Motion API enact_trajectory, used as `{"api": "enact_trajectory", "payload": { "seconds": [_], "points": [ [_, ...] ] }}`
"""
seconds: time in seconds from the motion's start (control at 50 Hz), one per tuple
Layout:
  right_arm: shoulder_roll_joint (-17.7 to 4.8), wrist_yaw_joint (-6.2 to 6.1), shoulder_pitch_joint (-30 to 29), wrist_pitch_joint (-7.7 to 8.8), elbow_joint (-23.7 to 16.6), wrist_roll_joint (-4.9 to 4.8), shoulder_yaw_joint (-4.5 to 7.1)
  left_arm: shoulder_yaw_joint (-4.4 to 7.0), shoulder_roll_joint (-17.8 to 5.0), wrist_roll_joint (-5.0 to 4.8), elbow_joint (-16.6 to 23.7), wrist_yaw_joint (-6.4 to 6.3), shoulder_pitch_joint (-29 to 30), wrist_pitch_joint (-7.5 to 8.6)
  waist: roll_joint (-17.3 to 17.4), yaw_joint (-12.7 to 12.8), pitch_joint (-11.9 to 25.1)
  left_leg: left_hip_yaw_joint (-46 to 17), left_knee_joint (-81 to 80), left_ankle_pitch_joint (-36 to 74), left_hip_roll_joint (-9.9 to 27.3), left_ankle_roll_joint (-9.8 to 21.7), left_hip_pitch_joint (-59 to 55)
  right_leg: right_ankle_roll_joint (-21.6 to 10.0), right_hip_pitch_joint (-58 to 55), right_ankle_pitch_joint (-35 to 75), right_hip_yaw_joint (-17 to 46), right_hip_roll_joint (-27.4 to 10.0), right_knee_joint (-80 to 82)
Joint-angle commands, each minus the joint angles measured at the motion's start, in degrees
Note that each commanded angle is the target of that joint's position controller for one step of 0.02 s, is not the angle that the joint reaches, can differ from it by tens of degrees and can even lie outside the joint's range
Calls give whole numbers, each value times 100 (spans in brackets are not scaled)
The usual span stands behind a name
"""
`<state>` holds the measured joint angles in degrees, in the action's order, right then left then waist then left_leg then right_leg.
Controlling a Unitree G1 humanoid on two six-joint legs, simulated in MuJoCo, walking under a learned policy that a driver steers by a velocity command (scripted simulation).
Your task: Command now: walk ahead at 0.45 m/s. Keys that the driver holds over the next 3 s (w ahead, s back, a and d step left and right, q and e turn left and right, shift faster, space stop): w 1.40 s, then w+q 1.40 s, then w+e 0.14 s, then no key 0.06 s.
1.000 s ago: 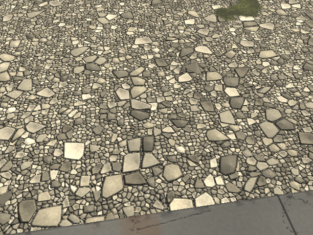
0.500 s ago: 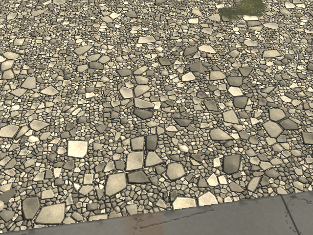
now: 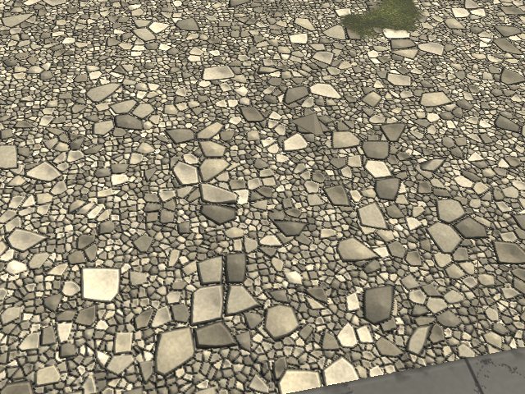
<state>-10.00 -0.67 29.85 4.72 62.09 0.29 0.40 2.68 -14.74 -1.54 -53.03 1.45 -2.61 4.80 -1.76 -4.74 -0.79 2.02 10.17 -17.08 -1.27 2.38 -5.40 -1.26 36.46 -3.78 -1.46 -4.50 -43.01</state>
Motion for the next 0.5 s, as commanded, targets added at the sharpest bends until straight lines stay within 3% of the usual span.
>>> {"api": "enact_trajectory", "payload": {
  "seconds": [0.02, 0.06, 0.1, 0.12, 0.14, 0.16, 0.18, 0.2, 0.22, 0.24, 0.26, 0.28, 0.3, 0.32, 0.36, 0.42, 0.5],
  "points": [
    [-1063, -75, 311, 36, -152, -49, 211, -75, -72, -31, 670, 71, 1176, 79, 781, -17, -866, -611, -571, 2210, 1314, 732, 667, -10, 1, 448, -268, 244, 825],
    [-1070, -79, 302, 28, -126, -102, 252, -61, -177, -48, 798, 118, 1316, 102, 780, 89, -897, -554, -443, 2566, 1482, 681, 315, -170, -51, 446, -162, 243, 1135],
    [-1173, -83, 140, -6, -176, -90, 312, 31, -399, -37, 811, 145, 1074, 138, 858, 379, -579, -443, 71, 4017, 1592, 566, -72, -368, -565, 253, -193, 403, 1281],
    [-1251, -85, 54, -45, -212, -67, 350, 118, -565, -34, 722, 130, 670, 139, 991, 626, -212, -380, 602, 5129, 1604, 501, -208, -476, -1138, 99, -290, 575, 1212],
    [-1249, -83, -65, -103, -260, -33, 357, 251, -775, -53, 463, 92, -209, 125, 1038, 1072, 333, -232, 1586, 5866, 1460, 388, -84, -633, -2197, 88, -381, 745, 1232],
    [-1220, -67, -194, -121, -366, -1, 330, 376, -1007, -52, 176, 32, -1208, 83, 976, 1520, 915, -168, 2848, 5399, 1254, 220, 789, -841, -3745, 117, -53, 457, 1167],
    [-592, 10, 324, -51, -503, 50, 159, 505, -1535, 120, 2, -21, -2156, 46, -220, 1386, 1939, -56, 5140, 2708, 473, -86, 2966, -1657, -6092, -743, 2303, -1118, 1222],
    [-269, 65, 464, 116, -403, -86, 56, 406, -1262, 110, -94, 1, -2243, 14, -1073, 1256, 2595, -714, 6662, -1375, -264, -170, 3950, -2139, -6487, -1661, 4621, -1930, 2477],
    [-808, 82, -155, 256, -609, -270, 215, 284, -893, 44, -50, 24, -1616, 51, -781, 1195, 1529, -1021, 7158, -1246, 115, 2, 4568, -1791, -5602, -1957, 4093, -1626, 2772],
    [-1001, 63, -688, 322, -792, -372, 264, 207, -639, 48, 76, 24, -1051, 85, -430, 998, 756, -827, 7043, -760, 428, 107, 4635, -1560, -4574, -1548, 3129, -1441, 2907],
    [-980, 9, -919, 319, -825, -327, 298, 142, -459, 96, 116, 65, -643, 141, 46, 755, 297, -706, 6641, -319, 694, 114, 4361, -1404, -3588, -843, 2415, -1210, 3101],
    [-978, -43, -896, 245, -809, -223, 373, 82, -265, 160, 111, 91, -447, 189, 61, 522, 149, -701, 6297, -29, 896, 136, 3961, -1227, -2986, -454, 1852, -939, 3264],
    [-768, -54, -669, 158, -788, -194, 354, 84, -290, 191, 60, 103, -420, 201, -172, 354, 136, -719, 6124, 43, 979, 104, 3610, -1265, -2580, -382, 1610, -872, 3414],
    [-640, -64, -585, 88, -770, -179, 345, 83, -293, 163, 1, 102, -486, 212, -174, 290, 46, -681, 5930, 9, 1030, 69, 3497, -1300, -2329, -287, 1431, -801, 3542],
    [-680, -84, -874, 15, -927, -147, 378, 101, -449, 153, -130, 41, -687, 237, -161, 246, -183, -582, 5476, 253, 1102, -42, 3710, -1350, -2062, -171, 1138, -738, 3767],
    [-782, -67, -1713, 26, -1249, -59, 405, 137, -673, 157, -223, -96, -1046, 215, -38, 421, -342, -512, 4363, 1253, 1146, -211, 4341, -1321, -2325, 137, 905, -696, 3860],
    [-626, 45, -2667, 86, -1498, -96, 318, 155, -810, 82, -315, -172, -1531, 158, -25, 743, -368, -181, 2773, 2301, 814, -234, 4007, -1079, -2589, 277, 477, -498, 3819]
  ]
}}
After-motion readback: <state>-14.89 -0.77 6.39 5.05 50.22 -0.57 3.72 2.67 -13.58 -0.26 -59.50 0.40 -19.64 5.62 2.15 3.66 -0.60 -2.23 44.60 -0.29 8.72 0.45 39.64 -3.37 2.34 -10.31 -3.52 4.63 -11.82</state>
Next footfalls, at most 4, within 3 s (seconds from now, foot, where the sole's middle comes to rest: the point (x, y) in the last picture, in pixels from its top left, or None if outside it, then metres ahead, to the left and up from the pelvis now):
0.16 right None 0.29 -0.13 -0.78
0.68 left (197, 357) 0.59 0.12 -0.78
1.26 right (276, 252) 0.91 -0.12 -0.78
1.82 left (193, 182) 1.20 0.13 -0.78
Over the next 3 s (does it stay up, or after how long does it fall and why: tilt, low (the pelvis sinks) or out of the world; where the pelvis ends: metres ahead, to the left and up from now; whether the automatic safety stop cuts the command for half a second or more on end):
stays up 1.60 0.31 0.00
